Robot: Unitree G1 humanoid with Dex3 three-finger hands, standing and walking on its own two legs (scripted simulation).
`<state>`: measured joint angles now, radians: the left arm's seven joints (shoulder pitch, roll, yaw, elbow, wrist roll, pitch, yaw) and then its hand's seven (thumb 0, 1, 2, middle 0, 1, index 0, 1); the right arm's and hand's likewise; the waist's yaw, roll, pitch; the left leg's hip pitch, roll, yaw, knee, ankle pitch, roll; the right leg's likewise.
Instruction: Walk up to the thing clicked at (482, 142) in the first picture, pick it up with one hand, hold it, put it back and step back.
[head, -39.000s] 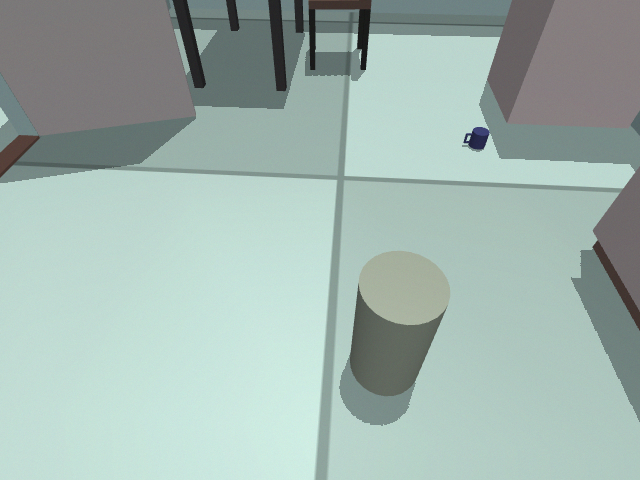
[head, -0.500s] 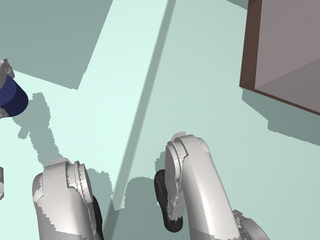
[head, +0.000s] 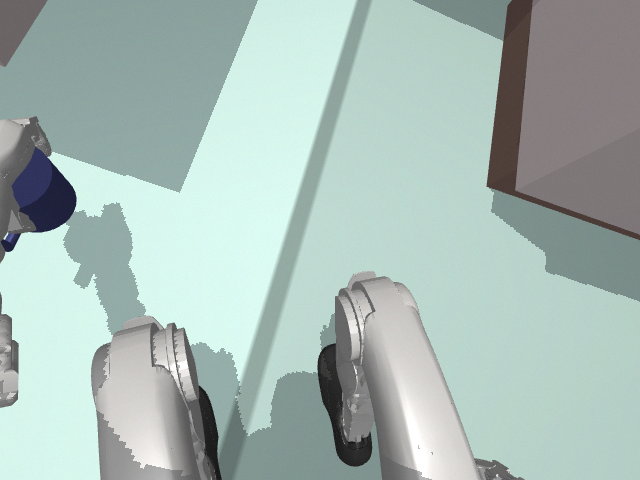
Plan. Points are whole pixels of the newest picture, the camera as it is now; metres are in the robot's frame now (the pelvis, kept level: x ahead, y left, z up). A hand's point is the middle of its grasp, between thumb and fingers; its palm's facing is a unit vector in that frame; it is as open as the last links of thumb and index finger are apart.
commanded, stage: lift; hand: left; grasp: from above
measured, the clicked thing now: (19, 201) +0.49 +0.31 -0.17
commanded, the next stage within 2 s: hold in 1.46 s
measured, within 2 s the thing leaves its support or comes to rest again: neither
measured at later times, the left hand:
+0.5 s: hand out of the picture +0.42 +0.30 +0.03, palm faces -0.42 -0.09 -0.90, open 11.3 cm
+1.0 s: hand out of the picture +0.35 +0.27 +0.22, palm faces -0.45 -0.11 -0.89, open 11.3 cm
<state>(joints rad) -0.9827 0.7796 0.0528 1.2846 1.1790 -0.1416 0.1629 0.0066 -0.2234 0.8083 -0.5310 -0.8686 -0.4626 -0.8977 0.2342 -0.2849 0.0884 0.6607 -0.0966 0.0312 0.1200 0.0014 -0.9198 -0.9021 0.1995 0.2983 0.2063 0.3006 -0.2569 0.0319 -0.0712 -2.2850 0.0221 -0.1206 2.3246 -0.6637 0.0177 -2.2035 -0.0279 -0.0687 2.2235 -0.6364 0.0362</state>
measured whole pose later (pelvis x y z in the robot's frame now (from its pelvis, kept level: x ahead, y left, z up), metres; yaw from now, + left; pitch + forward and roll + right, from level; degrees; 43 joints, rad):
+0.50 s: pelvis +0.00 +0.00 +0.11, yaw +3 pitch +33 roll -6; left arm -0.64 0.63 -0.02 0.82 1.02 -0.10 0.02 0.01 -0.21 0.80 -0.51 -0.89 -0.46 -0.90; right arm 0.16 -0.28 -0.01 0.62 -0.01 0.08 0.04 0.00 -0.92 -0.90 0.20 0.30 0.21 0.30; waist -0.12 0.05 -0.17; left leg -1.91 0.03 -0.07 1.99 -0.65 0.01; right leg -1.85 -0.03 -0.05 1.91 -0.63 0.03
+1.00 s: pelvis +0.03 +0.00 +0.29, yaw +5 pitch +18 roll -3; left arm -0.37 0.48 -0.14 0.79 0.98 -0.03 0.07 0.01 -0.21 0.80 -0.50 -0.90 -0.46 -0.90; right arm 0.23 -0.24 -0.01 0.71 0.04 0.00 -0.06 0.01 -0.90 -0.90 0.20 0.30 0.21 0.30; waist -0.08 0.05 -0.16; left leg -1.13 0.05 -0.02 1.32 -0.51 0.00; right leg -1.10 -0.02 -0.03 1.26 -0.48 0.03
